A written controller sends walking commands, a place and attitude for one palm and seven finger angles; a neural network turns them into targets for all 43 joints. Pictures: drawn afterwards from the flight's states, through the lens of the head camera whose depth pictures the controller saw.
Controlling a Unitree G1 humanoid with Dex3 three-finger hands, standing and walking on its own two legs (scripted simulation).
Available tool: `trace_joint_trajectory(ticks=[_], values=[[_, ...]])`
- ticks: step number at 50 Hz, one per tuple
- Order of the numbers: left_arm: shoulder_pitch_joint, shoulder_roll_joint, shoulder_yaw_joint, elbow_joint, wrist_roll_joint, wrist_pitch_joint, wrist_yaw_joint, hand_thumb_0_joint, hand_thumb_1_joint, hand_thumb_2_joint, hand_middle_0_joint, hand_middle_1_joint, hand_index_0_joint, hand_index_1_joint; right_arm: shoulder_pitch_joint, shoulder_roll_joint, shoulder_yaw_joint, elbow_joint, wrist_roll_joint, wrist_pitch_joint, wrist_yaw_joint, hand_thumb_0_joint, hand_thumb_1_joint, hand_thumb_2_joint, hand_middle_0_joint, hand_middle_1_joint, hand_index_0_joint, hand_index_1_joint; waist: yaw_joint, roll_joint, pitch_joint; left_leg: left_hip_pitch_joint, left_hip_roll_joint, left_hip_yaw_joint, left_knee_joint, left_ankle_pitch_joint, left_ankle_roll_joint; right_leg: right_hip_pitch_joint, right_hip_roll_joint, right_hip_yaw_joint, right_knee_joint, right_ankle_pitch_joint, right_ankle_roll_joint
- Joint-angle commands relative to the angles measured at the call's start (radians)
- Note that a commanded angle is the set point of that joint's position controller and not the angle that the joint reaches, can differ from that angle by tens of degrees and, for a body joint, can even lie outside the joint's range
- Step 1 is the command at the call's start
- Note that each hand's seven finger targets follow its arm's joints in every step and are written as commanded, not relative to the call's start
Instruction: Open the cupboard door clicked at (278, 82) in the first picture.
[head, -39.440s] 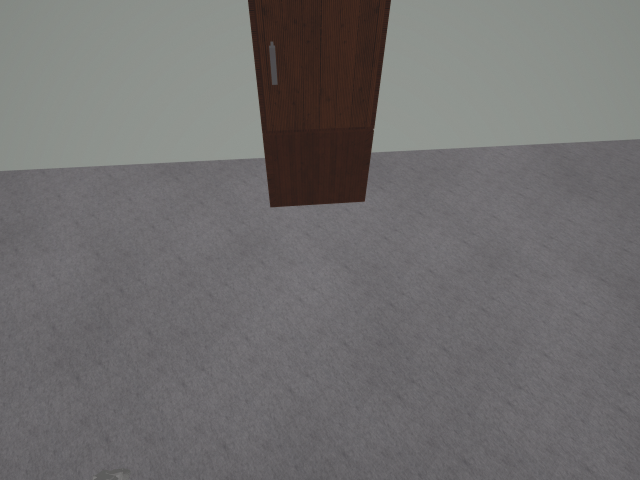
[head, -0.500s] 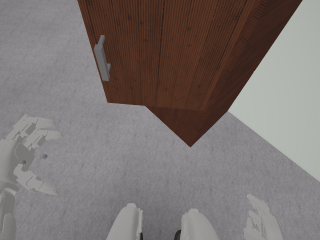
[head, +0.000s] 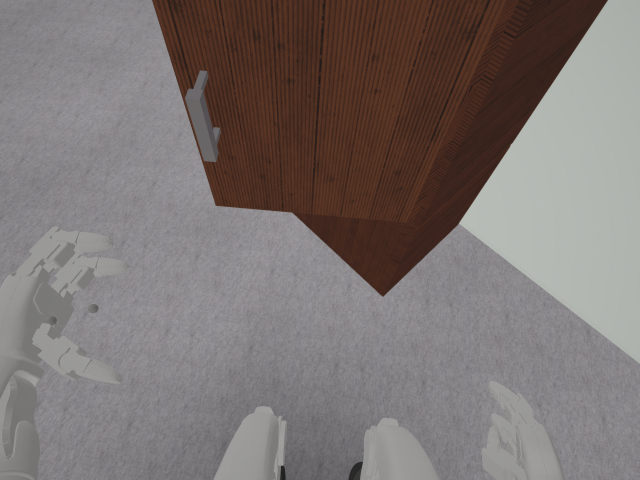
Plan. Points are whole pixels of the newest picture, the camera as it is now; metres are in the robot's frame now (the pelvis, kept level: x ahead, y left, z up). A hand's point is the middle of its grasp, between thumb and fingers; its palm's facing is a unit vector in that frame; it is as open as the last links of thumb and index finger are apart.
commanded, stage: move the hooked fingers beside the handle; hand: left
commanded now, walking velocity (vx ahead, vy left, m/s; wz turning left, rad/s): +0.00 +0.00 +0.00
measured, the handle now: (206, 118) +0.59 +0.22 +0.04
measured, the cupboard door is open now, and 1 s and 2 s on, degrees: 42 42 42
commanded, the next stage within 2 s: none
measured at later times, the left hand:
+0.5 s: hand (115, 238) +0.38 +0.28 +0.03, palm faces +0.00 -1.00 -0.02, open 14.0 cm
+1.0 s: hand (140, 187) +0.46 +0.28 +0.04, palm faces -0.01 -1.00 -0.02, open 14.0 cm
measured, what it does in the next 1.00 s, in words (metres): stands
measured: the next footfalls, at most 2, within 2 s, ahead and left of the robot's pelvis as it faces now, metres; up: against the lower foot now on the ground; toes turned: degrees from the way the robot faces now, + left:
none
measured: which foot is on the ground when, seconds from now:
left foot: down 0.00-1.00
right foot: down 0.00-1.00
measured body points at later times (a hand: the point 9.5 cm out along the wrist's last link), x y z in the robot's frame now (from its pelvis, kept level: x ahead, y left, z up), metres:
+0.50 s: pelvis +0.00 +0.00 -0.01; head +0.12 +0.03 +0.43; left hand +0.37 +0.34 +0.04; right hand +0.11 -0.27 -0.10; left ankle +0.03 +0.10 -0.62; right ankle +0.03 -0.12 -0.62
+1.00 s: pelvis +0.00 +0.01 -0.01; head +0.15 +0.05 +0.41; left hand +0.45 +0.33 +0.04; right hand +0.06 -0.27 -0.11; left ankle +0.03 +0.10 -0.62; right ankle +0.03 -0.12 -0.62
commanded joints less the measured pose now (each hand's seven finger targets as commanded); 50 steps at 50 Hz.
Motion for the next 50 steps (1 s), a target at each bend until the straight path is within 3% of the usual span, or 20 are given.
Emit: trace_joint_trajectory(ticks=[1,7,10,13,16,17,19,21,24,25,29,30,32,35,38,39,42,43,46,50], values=[[-0.268,0.27,0.095,-0.139,-0.012,-0.058,-0.002,0.0,-0.5,0.3,-0.3,-1.2,-0.3,-1.2,0.036,-0.169,-0.074,-0.099,0.004,-0.043,-0.02,0.0,-0.9,-0.9,0.2,0.3,0.2,0.3,-0.025,0.081,-0.319,0.236,-0.019,-0.038,-0.185,0.237,-0.006,0.142,0.035,0.057,-0.156,0.136,-0.015],[-0.394,0.311,0.098,-0.056,0.012,-0.033,-0.013,0.0,-0.5,0.3,-0.3,-1.2,-0.3,-1.2,0.042,-0.171,-0.07,-0.082,0.004,-0.028,-0.022,0.0,-0.9,-0.9,0.2,0.3,0.2,0.3,-0.024,0.105,-0.361,0.249,-0.016,-0.033,-0.178,0.274,-0.004,0.152,0.032,0.065,-0.152,0.172,-0.017],[-0.382,0.354,0.149,-0.005,0.01,-0.027,-0.012,0.0,-0.5,0.3,-0.3,-1.2,-0.3,-1.2,0.051,-0.171,-0.07,-0.083,0.004,-0.013,-0.016,0.0,-0.9,-0.9,0.2,0.3,0.2,0.3,-0.005,0.083,-0.388,0.237,-0.014,-0.027,-0.178,0.314,-0.005,0.197,0.033,0.067,-0.146,0.215,-0.017],[-0.425,0.366,0.153,0.046,0.015,-0.031,-0.008,0.0,-0.5,0.3,-0.3,-1.2,-0.3,-1.2,0.06,-0.173,-0.068,-0.08,0.003,-0.001,-0.011,0.0,-0.9,-0.9,0.2,0.3,0.2,0.3,-0.017,0.065,-0.372,0.208,-0.013,-0.023,-0.169,0.31,0.0,0.195,0.037,0.072,-0.145,0.218,-0.016],[-0.49,0.357,0.132,0.083,0.033,-0.041,-0.007,0.0,-0.5,0.3,-0.3,-1.2,-0.3,-1.2,0.07,-0.177,-0.07,-0.07,0.003,0.01,-0.006,0.0,-0.9,-0.9,0.2,0.3,0.2,0.3,-0.032,0.097,-0.358,0.22,-0.009,-0.024,-0.179,0.275,-0.002,0.148,0.036,0.068,-0.15,0.181,-0.014],[-0.516,0.36,0.13,0.119,0.037,-0.043,-0.007,0.0,-0.5,0.3,-0.3,-1.2,-0.3,-1.2,0.076,-0.181,-0.07,-0.062,0.003,0.014,-0.007,0.0,-0.9,-0.9,0.2,0.3,0.2,0.3,-0.041,0.072,-0.347,0.207,-0.009,-0.025,-0.175,0.265,0.0,0.144,0.037,0.069,-0.152,0.174,-0.013],[-0.582,0.39,0.142,0.137,0.047,-0.059,-0.013,0.0,-0.5,0.3,-0.3,-1.2,-0.3,-1.2,0.088,-0.186,-0.07,-0.048,0.0,0.018,-0.01,0.0,-0.9,-0.9,0.2,0.3,0.2,0.3,-0.045,0.09,-0.377,0.214,-0.006,-0.025,-0.166,0.279,0.0,0.139,0.039,0.071,-0.143,0.184,-0.015],[-0.622,0.371,0.116,0.182,0.055,-0.065,-0.018,0.0,-0.5,0.3,-0.3,-1.2,-0.3,-1.2,0.095,-0.188,-0.072,-0.04,0.0,0.023,-0.008,0.0,-0.9,-0.9,0.2,0.3,0.2,0.3,-0.052,0.097,-0.37,0.226,-0.006,-0.032,-0.17,0.276,-0.002,0.113,0.038,0.066,-0.142,0.175,-0.016],[-0.677,0.409,0.131,0.158,0.068,-0.083,-0.018,0.0,-0.5,0.3,-0.3,-1.2,-0.3,-1.2,0.117,-0.197,-0.078,-0.026,-0.004,0.032,-0.007,0.0,-0.9,-0.9,0.2,0.3,0.2,0.3,-0.046,0.134,-0.448,0.317,0.002,-0.051,-0.177,0.349,-0.01,0.092,0.041,0.054,-0.128,0.207,-0.021],[-0.683,0.373,0.102,0.178,0.068,-0.078,-0.018,0.0,-0.5,0.3,-0.3,-1.2,-0.3,-1.2,0.117,-0.192,-0.078,-0.026,-0.003,0.037,-0.004,0.0,-0.9,-0.9,0.2,0.3,0.2,0.3,-0.054,0.137,-0.44,0.323,-0.002,-0.051,-0.177,0.359,-0.009,0.086,0.038,0.053,-0.132,0.215,-0.019],[-0.733,0.456,0.164,0.269,0.093,-0.072,0.0,0.0,-0.5,0.3,-0.3,-1.2,-0.3,-1.2,0.135,-0.2,-0.073,-0.011,-0.009,0.061,-0.003,0.0,-0.9,-0.9,0.2,0.3,0.2,0.3,-0.05,0.113,-0.425,0.271,0.001,-0.049,-0.169,0.348,-0.007,0.091,0.041,0.052,-0.124,0.213,-0.019],[-0.771,0.439,0.141,0.255,0.098,-0.078,0.004,0.0,-0.5,0.3,-0.3,-1.2,-0.3,-1.2,0.134,-0.198,-0.073,-0.013,-0.009,0.065,0.0,0.0,-0.9,-0.9,0.2,0.3,0.2,0.3,-0.055,0.144,-0.427,0.295,0.001,-0.054,-0.173,0.356,-0.011,0.076,0.039,0.048,-0.121,0.212,-0.02],[-0.77,0.444,0.146,0.279,0.109,-0.081,0.015,0.0,-0.5,0.3,-0.3,-1.2,-0.3,-1.2,0.144,-0.2,-0.076,-0.01,-0.012,0.075,0.004,0.0,-0.9,-0.9,0.2,0.3,0.2,0.3,-0.056,0.13,-0.439,0.312,0.004,-0.06,-0.176,0.359,-0.012,0.064,0.041,0.043,-0.123,0.205,-0.02],[-0.81,0.427,0.128,0.286,0.113,-0.094,0.018,0.0,-0.5,0.3,-0.3,-1.2,-0.3,-1.2,0.158,-0.2,-0.077,-0.004,-0.014,0.09,0.01,0.0,-0.9,-0.9,0.2,0.3,0.2,0.3,-0.066,0.163,-0.468,0.375,0.011,-0.071,-0.171,0.429,-0.02,0.035,0.044,0.039,-0.119,0.232,-0.02],[-0.88,0.442,0.128,0.379,0.125,-0.09,0.021,0.0,-0.5,0.3,-0.3,-1.2,-0.3,-1.2,0.169,-0.204,-0.069,0.007,-0.016,0.106,0.008,0.0,-0.9,-0.9,0.2,0.3,0.2,0.3,-0.09,0.113,-0.405,0.303,0.009,-0.069,-0.16,0.375,-0.01,0.021,0.049,0.036,-0.116,0.214,-0.02],[-0.905,0.461,0.135,0.405,0.138,-0.09,0.022,0.0,-0.5,0.3,-0.3,-1.2,-0.3,-1.2,0.175,-0.207,-0.07,0.014,-0.017,0.114,0.007,0.0,-0.9,-0.9,0.2,0.3,0.2,0.3,-0.093,0.101,-0.413,0.291,0.01,-0.064,-0.155,0.366,-0.008,0.028,0.047,0.041,-0.116,0.215,-0.016],[-0.969,0.493,0.14,0.394,0.157,-0.109,0.029,0.0,-0.5,0.3,-0.3,-1.2,-0.3,-1.2,0.18,-0.21,-0.069,0.012,-0.022,0.127,0.009,0.0,-0.9,-0.9,0.2,0.3,0.2,0.3,-0.085,0.162,-0.451,0.329,0.009,-0.075,-0.157,0.381,-0.014,0.01,0.044,0.039,-0.107,0.208,-0.021],[-0.981,0.472,0.122,0.39,0.154,-0.116,0.028,0.0,-0.5,0.3,-0.3,-1.2,-0.3,-1.2,0.186,-0.206,-0.069,0.01,-0.023,0.13,0.011,0.0,-0.9,-0.9,0.2,0.3,0.2,0.3,-0.09,0.187,-0.47,0.366,0.011,-0.081,-0.15,0.426,-0.017,-0.014,0.047,0.035,-0.099,0.221,-0.024],[-1.034,0.481,0.115,0.457,0.17,-0.112,0.034,0.0,-0.5,0.3,-0.3,-1.2,-0.3,-1.2,0.193,-0.211,-0.065,0.027,-0.026,0.148,0.013,0.0,-0.9,-0.9,0.2,0.3,0.2,0.3,-0.114,0.154,-0.445,0.339,0.014,-0.087,-0.141,0.399,-0.014,-0.031,0.047,0.034,-0.103,0.213,-0.018],[-1.093,0.528,0.13,0.488,0.189,-0.108,0.041,0.0,-0.5,0.3,-0.3,-1.2,-0.3,-1.2,0.205,-0.216,-0.06,0.029,-0.029,0.166,0.011,0.0,-0.9,-0.9,0.2,0.3,0.2,0.3,-0.118,0.182,-0.472,0.331,0.013,-0.088,-0.128,0.4,-0.013,-0.04,0.047,0.037,-0.095,0.212,-0.017]])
